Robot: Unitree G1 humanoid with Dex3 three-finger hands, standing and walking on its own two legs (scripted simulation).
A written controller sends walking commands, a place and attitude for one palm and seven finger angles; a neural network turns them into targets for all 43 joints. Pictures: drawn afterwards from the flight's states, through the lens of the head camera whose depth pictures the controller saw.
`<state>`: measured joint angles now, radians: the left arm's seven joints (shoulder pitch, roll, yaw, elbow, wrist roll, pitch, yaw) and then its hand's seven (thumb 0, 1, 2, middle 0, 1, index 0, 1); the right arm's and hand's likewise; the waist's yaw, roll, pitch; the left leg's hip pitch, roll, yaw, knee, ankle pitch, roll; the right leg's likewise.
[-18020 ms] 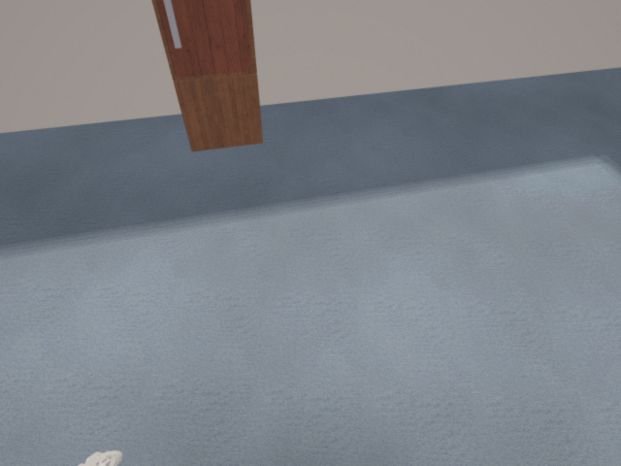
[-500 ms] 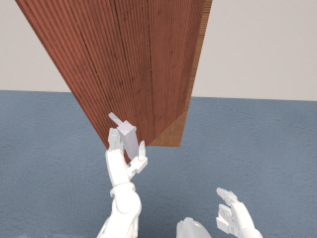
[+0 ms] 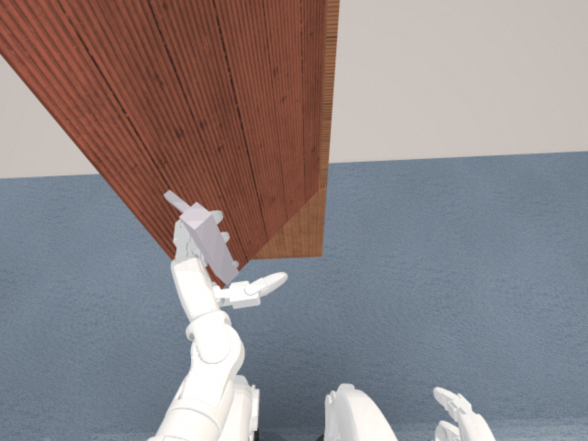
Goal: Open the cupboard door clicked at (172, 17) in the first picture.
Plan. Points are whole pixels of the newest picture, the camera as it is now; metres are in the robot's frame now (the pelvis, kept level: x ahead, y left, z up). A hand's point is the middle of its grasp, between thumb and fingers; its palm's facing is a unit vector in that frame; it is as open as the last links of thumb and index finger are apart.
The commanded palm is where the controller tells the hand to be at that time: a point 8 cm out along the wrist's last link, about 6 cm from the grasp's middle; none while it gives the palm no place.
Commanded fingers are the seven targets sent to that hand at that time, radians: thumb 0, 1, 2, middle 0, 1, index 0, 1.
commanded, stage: open thumb and fingers to let go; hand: left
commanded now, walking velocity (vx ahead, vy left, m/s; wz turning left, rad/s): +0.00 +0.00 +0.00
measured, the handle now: (203, 240) +0.38 +0.12 +0.02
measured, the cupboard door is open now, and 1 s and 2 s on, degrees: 48 49 49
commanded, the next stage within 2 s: slide the hand sideways off the handle in 0.30 s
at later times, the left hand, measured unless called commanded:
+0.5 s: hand (232, 278) +0.33 +0.08 +0.01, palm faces +0.10 -0.99 -0.05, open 15.4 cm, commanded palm +0.30 +0.13 +0.01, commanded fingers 0.00 -0.50 0.30 -0.15 -0.30 -0.15 -0.30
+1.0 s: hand (207, 313) +0.28 +0.11 +0.01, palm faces -0.06 -1.00 +0.01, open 16.2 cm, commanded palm +0.26 +0.17 +0.01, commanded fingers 0.00 -0.50 0.30 -0.15 -0.30 -0.15 -0.30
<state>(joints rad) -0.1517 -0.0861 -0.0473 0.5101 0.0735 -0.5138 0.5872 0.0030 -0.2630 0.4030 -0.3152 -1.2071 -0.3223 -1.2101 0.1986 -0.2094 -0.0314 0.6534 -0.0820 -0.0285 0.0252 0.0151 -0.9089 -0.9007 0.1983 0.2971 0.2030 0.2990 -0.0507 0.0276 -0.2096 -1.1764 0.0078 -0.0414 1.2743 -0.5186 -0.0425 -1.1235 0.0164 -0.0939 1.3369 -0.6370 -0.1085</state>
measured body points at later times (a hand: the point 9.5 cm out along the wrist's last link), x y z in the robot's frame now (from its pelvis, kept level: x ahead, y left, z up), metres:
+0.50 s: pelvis -0.01 +0.04 +0.00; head +0.10 +0.04 +0.43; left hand +0.32 +0.14 +0.01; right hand +0.15 -0.18 -0.12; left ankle +0.04 +0.16 -0.61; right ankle +0.00 -0.05 -0.61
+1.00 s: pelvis +0.00 +0.06 -0.01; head +0.10 +0.06 +0.43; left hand +0.28 +0.17 +0.01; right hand +0.16 -0.16 -0.12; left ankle +0.04 +0.16 -0.61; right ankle +0.00 -0.05 -0.61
